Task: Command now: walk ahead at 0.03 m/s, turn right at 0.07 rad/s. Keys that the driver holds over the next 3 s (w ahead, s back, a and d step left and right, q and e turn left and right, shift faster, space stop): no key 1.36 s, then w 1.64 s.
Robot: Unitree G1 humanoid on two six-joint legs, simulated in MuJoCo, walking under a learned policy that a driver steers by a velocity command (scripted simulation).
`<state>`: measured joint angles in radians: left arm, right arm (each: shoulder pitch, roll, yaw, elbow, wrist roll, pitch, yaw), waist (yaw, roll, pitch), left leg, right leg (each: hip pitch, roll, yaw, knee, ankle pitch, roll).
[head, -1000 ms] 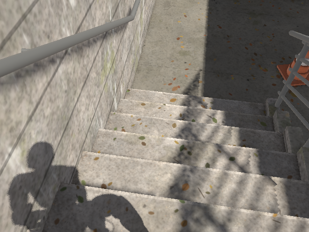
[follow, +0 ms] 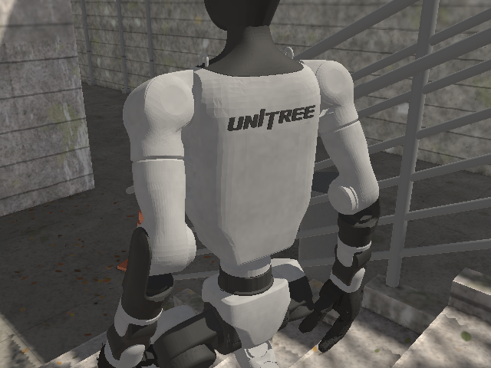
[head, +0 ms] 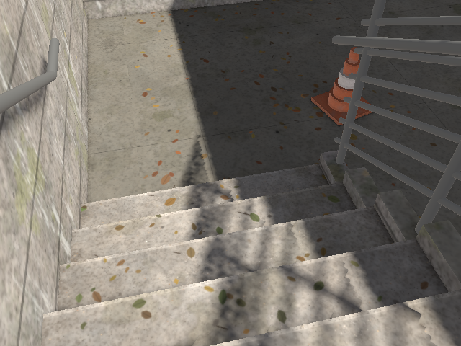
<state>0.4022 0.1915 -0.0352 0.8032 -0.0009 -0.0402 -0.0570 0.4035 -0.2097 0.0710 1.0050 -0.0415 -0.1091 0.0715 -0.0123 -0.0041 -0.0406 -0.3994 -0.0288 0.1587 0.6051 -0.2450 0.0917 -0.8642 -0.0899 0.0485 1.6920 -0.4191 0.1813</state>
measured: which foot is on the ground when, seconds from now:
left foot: down 0.00-1.00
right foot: up 0.00-0.02, down 0.04-0.24, up 0.26-0.40, down 0.42-1.00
